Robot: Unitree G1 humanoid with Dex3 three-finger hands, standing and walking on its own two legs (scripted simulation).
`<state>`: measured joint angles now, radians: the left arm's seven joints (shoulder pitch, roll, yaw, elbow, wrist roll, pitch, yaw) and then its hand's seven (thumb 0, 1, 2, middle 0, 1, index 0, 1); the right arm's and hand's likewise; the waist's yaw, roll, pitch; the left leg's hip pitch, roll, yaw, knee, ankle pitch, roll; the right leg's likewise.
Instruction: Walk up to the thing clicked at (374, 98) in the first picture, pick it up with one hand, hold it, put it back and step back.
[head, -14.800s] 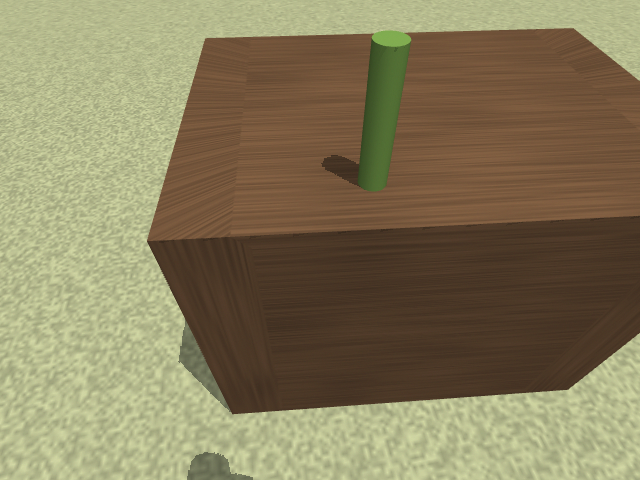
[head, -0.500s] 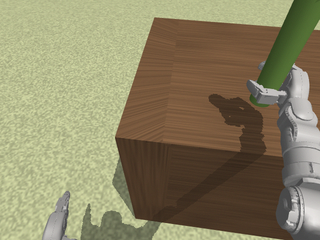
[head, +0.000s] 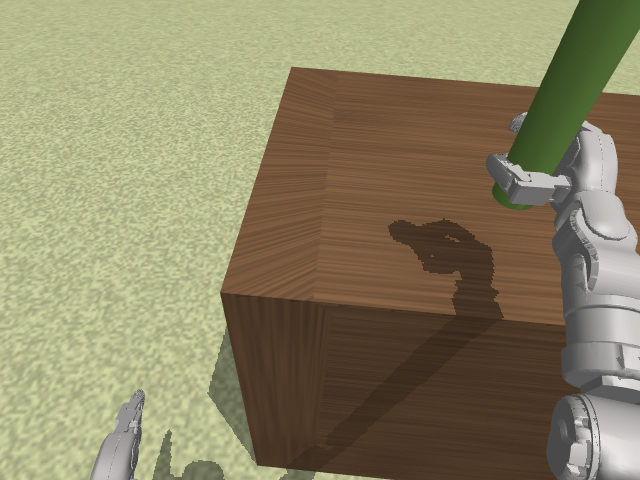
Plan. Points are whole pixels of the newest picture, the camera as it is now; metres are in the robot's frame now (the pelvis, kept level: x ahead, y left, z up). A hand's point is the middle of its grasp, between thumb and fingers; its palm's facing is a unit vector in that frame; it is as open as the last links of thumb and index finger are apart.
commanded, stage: lift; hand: right
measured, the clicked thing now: (560, 107) +0.42 -0.19 +0.30
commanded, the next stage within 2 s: hold in 0.94 s
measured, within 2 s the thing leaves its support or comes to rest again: neither
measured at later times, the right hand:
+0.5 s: hand (559, 150) +0.36 -0.17 +0.28, palm faces +0.17 +0.99 -0.04, open 7.6 cm
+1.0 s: hand (598, 145) +0.33 -0.18 +0.31, palm faces +0.17 +0.99 -0.03, open 7.6 cm
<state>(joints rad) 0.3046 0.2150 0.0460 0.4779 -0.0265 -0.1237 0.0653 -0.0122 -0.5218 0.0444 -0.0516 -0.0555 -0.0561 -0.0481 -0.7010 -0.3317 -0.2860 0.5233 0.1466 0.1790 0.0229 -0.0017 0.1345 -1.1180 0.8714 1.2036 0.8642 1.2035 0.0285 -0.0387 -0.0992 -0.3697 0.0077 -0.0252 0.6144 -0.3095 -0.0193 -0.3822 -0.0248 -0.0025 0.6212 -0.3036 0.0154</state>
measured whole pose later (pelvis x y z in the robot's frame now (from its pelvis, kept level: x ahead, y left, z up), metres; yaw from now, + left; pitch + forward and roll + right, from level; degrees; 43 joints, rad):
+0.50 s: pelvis -0.01 +0.01 +0.00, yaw -2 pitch -1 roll +0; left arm 0.28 0.25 0.09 0.55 -0.04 -0.14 0.04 -0.01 -0.53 0.05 -0.04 -0.05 -0.04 -0.04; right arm -0.63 -0.32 -0.30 0.12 0.18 0.59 0.03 0.00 0.14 -1.12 0.88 1.19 0.87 1.19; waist 0.00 -0.07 -0.08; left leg -0.28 0.02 0.00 0.59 -0.30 -0.01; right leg -0.29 -0.02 0.02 0.57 -0.27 0.02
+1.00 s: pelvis -0.02 +0.01 +0.00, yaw -2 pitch -2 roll +0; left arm 0.27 0.25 0.06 0.60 -0.04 -0.21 0.05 -0.01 -0.54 0.05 -0.04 -0.04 -0.04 -0.04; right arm -0.63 -0.34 -0.32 -0.01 0.21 0.76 0.03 0.00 0.14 -1.12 0.87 1.20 0.87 1.20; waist -0.01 -0.08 -0.09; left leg -0.26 0.02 0.01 0.58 -0.28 -0.01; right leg -0.28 -0.01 0.03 0.57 -0.25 0.02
